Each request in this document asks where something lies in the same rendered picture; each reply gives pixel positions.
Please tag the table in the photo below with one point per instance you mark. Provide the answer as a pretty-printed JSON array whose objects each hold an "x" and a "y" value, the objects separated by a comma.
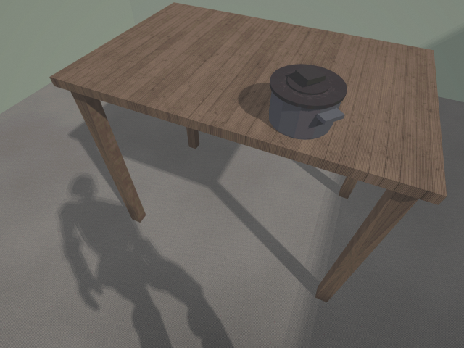
[{"x": 210, "y": 70}]

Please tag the knob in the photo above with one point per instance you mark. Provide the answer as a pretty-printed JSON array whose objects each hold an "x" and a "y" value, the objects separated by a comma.
[{"x": 310, "y": 75}]

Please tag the lid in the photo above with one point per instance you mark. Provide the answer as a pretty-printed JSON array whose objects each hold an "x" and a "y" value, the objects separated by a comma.
[{"x": 288, "y": 88}]

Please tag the pot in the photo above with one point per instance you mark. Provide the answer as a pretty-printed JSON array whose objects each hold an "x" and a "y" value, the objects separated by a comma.
[{"x": 301, "y": 123}]

